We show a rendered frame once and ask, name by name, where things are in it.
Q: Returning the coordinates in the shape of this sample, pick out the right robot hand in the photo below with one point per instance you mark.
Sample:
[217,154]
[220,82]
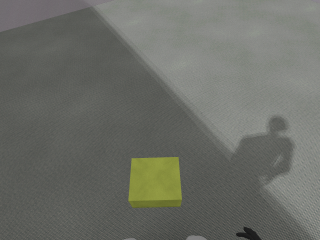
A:
[250,234]

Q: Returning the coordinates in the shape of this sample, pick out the carton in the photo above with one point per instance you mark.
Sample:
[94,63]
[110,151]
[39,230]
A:
[155,182]

